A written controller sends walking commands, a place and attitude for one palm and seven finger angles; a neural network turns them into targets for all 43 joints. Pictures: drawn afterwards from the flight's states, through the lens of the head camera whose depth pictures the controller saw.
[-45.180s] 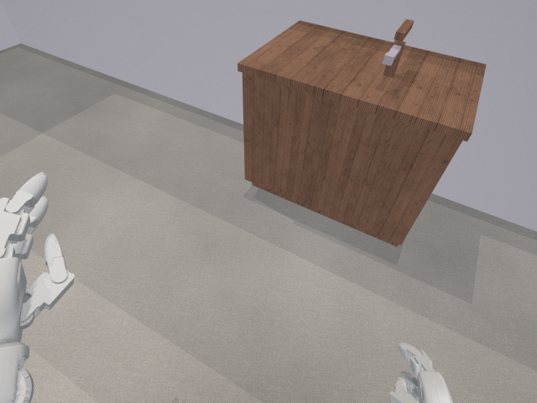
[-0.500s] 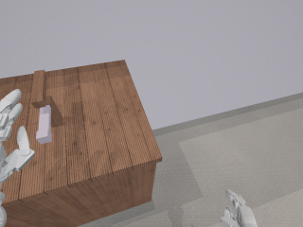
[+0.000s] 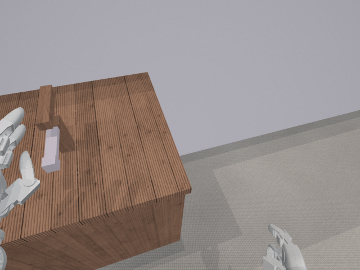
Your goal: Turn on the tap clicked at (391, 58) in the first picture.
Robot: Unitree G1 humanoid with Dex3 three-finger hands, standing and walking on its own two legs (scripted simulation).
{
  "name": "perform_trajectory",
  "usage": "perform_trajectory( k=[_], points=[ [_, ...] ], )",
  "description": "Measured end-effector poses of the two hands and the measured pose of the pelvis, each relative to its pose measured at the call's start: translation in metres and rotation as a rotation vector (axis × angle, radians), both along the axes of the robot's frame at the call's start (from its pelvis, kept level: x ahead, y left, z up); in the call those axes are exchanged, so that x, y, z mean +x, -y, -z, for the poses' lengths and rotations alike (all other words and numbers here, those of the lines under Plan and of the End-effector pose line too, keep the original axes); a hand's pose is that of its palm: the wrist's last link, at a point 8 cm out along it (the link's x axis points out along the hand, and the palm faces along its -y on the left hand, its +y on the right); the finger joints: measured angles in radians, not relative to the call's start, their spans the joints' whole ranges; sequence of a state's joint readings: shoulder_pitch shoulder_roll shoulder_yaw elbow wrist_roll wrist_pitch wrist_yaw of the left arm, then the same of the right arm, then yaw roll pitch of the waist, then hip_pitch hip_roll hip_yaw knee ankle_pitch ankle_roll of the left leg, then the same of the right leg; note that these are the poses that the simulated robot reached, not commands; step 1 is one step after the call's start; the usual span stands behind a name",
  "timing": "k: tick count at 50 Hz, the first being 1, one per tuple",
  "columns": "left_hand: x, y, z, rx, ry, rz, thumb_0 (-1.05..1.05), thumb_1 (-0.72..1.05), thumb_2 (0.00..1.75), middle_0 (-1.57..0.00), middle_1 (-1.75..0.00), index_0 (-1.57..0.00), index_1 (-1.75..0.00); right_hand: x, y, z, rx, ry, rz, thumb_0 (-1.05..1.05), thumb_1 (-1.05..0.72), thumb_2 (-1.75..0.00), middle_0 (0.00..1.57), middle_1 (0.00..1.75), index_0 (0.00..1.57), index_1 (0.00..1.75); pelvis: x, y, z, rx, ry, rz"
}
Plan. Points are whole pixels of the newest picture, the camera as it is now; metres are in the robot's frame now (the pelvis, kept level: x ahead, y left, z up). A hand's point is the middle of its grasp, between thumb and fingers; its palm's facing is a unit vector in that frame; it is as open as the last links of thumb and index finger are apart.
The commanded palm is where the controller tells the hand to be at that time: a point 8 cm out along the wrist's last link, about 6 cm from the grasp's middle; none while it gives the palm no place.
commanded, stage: shuffle to correct the standing spot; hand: left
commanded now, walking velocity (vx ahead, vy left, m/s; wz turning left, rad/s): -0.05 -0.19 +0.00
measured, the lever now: (51, 163) +0.32 +0.31 +0.04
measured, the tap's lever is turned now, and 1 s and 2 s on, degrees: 0 0 0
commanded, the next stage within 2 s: none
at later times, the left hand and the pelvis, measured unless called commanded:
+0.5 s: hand (36, 186) +0.21 +0.23 +0.16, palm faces +0.31 -0.85 -0.42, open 7.4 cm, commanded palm +0.16 +0.28 +0.18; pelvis +0.00 +0.00 +0.00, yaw +0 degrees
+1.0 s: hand (33, 187) +0.21 +0.24 +0.17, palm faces +0.32 -0.85 -0.42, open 7.4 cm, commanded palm +0.15 +0.28 +0.18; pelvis -0.01 +0.00 +0.00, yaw +0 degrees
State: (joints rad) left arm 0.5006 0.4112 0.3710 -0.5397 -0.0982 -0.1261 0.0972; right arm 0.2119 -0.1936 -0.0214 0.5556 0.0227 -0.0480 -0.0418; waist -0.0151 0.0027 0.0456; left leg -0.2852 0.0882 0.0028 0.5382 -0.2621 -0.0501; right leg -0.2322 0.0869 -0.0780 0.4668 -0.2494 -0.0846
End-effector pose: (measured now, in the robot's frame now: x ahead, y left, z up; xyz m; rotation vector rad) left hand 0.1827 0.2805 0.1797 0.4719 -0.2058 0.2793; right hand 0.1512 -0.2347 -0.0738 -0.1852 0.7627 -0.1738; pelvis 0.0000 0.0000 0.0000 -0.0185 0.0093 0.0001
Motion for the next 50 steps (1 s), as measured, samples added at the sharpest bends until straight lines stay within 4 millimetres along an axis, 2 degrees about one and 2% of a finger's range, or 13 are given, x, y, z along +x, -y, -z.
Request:
perform_trajectory(
  k=[15, 33, 50],
  points=[
    [0.001, 0.002, -0.002, 0.006, 0.001, 0.003, 0.01, 0.89, 0.90, -0.21, -0.30, -0.21, -0.31, 0.002, -0.002, 0.000, 0.009, -0.002, -0.004, 0.01, -0.91, -0.90, 0.20, 0.30, 0.20, 0.29, 0.001, 0.001, -0.001, 0.001, 0.001, -0.001],
    [-0.011, 0.003, -0.001, -0.016, 0.005, -0.022, 0.01, 0.89, 0.90, -0.21, -0.30, -0.21, -0.31, -0.006, 0.004, 0.000, 0.002, 0.002, -0.001, 0.01, -0.91, -0.90, 0.20, 0.30, 0.20, 0.29, -0.005, 0.003, -0.001, 0.003, 0.009, -0.005],
    [-0.010, 0.003, -0.004, 0.002, 0.002, -0.012, 0.01, 0.89, 0.90, -0.21, -0.30, -0.21, -0.31, -0.007, -0.003, 0.000, 0.017, 0.006, -0.012, 0.01, -0.91, -0.90, 0.20, 0.30, 0.20, 0.29, -0.007, 0.002, -0.002, 0.004, 0.001, -0.005]
  ],
)
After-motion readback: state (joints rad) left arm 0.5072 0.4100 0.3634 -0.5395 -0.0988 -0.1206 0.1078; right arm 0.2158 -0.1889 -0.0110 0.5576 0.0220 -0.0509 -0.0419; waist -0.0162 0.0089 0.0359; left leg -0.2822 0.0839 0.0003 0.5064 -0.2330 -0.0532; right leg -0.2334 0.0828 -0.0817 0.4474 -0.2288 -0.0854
